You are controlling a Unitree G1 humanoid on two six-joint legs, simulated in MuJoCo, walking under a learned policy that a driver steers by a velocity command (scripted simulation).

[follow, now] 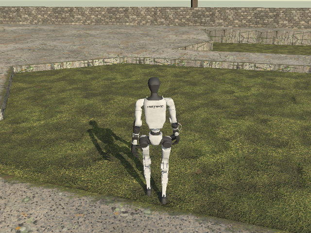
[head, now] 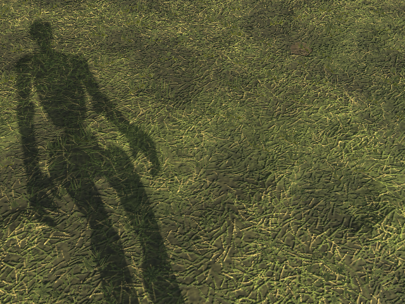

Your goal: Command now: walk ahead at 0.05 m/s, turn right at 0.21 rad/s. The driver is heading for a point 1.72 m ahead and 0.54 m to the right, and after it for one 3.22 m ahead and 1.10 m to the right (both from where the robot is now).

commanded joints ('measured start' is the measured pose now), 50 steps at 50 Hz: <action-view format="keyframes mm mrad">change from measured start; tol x16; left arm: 1 92 113 26 -15 -1 6 6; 50 -145 196 53 -199 -2 55 -32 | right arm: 1 44 -166 -53 -26 10 -1 -19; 12 -109 -148 -99 -154 12 57 -27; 50 112 -253 -98 -119 0 43 30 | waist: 1 -30 47 -36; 9 -6 89 -107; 12 36 -202 70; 29 -78 -124 -68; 32 -38 258 -127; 50 -33 166 -57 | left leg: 1 193 193 -187 -57 388 75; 5 235 262 -210 -29 440 118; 10 -6 306 -185 -47 128 85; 13 -302 -13 -27 425 -364 -72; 19 -289 21 -91 487 -209 -102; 29 113 -24 -101 -53 -114 -88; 32 387 473 -595 -274 195 89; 38 156 257 -207 -252 255 108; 50 79 279 -179 -118 261 62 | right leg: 1 -147 -89 117 -30 214 -29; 9 -177 -56 92 163 2 -68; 12 -147 -322 629 -214 270 -207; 21 105 -201 416 -109 805 -179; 29 -85 -128 528 -74 584 -82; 32 -440 153 176 339 -265 42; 37 -411 17 82 661 -14 75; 47 -167 8 5 180 -47 49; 50 47 -7 -3 -195 198 12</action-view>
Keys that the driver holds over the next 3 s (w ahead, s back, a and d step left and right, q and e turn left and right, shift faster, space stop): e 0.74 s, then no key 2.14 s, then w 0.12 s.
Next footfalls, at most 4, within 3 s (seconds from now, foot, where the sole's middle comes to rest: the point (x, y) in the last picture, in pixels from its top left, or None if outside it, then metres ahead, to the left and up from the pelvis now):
0.62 left None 0.06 0.11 -0.77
1.02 right None -0.07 -0.06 -0.77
1.30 left None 0.03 0.14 -0.77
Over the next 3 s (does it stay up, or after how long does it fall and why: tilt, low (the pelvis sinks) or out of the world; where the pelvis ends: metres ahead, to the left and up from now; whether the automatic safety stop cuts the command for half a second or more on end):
stays up -0.04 0.06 0.01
